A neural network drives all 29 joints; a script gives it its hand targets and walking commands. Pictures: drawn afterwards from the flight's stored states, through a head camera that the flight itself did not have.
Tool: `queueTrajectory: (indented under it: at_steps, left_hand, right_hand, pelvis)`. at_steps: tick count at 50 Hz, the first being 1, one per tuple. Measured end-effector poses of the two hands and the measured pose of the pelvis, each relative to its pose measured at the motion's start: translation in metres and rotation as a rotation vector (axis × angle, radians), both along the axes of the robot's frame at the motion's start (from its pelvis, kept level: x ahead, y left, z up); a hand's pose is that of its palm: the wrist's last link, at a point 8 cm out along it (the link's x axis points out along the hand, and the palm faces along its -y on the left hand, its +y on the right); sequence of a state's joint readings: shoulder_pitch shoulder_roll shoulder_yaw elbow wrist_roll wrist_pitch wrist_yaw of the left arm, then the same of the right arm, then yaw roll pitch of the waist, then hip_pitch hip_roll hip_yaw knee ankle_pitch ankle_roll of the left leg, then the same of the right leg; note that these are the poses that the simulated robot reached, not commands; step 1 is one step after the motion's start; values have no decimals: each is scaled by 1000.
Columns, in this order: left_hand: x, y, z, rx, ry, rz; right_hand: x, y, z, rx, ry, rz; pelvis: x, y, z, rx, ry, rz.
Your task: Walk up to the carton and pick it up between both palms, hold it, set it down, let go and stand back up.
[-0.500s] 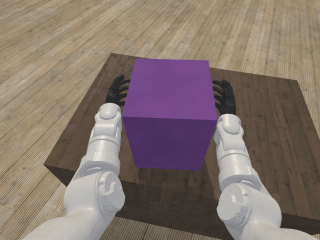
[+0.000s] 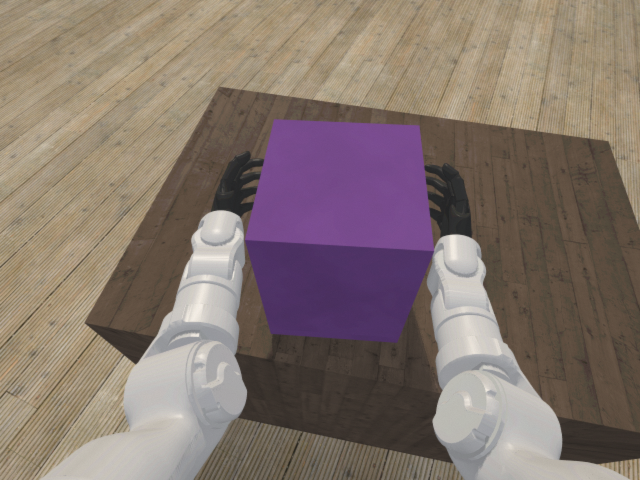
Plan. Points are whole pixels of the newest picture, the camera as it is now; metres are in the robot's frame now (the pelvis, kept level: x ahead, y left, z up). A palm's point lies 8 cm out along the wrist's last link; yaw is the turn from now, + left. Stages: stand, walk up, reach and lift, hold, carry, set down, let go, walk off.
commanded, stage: set down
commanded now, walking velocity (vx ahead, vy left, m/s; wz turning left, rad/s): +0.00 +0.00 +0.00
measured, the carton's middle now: (339, 237) +0.44 +0.00 +0.00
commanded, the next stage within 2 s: none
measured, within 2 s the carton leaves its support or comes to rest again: neither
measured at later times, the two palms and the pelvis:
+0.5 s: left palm (229, 211) +0.43 +0.15 +0.06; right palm (451, 232) +0.41 -0.14 +0.07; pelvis +0.00 +0.00 +0.00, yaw +0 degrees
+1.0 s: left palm (229, 213) +0.43 +0.15 +0.06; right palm (451, 235) +0.40 -0.14 +0.06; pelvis +0.00 +0.00 +0.00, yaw -1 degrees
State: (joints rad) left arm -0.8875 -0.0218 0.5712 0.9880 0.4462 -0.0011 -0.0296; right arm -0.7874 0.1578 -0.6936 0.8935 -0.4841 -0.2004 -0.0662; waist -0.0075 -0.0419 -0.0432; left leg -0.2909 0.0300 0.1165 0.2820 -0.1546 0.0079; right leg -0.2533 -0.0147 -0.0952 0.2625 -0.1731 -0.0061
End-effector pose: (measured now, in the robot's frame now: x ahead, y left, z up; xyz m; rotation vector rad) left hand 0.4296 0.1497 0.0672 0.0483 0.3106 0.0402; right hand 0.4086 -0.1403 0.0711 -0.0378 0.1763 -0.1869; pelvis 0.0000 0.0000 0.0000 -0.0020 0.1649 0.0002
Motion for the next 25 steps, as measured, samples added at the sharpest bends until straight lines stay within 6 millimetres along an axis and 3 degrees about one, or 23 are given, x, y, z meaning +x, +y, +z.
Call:
queueTrajectory:
  at_steps: [25]
  left_hand:
    - [2, 0, -2, -12, -17, -4]
  right_hand:
    - [-3, 0, -5, -7, 8, -14]
  pelvis:
    - [-1, 5, 0, -2, -4, -6]
